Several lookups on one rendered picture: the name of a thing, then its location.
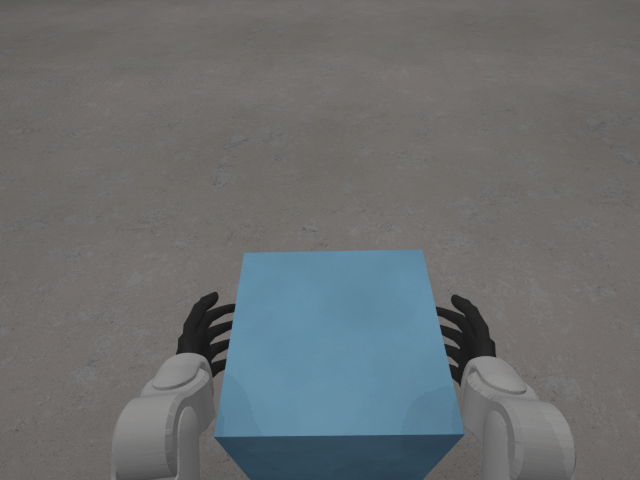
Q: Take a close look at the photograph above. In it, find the right robot forearm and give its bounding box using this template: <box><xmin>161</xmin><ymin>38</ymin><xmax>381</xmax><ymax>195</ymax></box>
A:
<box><xmin>460</xmin><ymin>356</ymin><xmax>576</xmax><ymax>480</ymax></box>

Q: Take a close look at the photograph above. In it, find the left robot forearm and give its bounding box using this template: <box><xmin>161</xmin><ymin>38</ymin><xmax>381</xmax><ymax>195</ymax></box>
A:
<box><xmin>111</xmin><ymin>353</ymin><xmax>216</xmax><ymax>480</ymax></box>

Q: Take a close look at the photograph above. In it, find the left robot hand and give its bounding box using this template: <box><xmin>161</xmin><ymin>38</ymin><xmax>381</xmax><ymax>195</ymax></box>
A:
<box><xmin>176</xmin><ymin>292</ymin><xmax>236</xmax><ymax>378</ymax></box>

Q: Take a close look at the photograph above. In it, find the carton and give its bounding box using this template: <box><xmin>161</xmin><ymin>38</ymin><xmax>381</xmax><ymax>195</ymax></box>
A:
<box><xmin>214</xmin><ymin>250</ymin><xmax>465</xmax><ymax>480</ymax></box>

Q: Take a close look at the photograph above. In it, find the right robot hand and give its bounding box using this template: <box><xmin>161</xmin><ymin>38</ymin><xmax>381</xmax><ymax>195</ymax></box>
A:
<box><xmin>436</xmin><ymin>295</ymin><xmax>497</xmax><ymax>386</ymax></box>

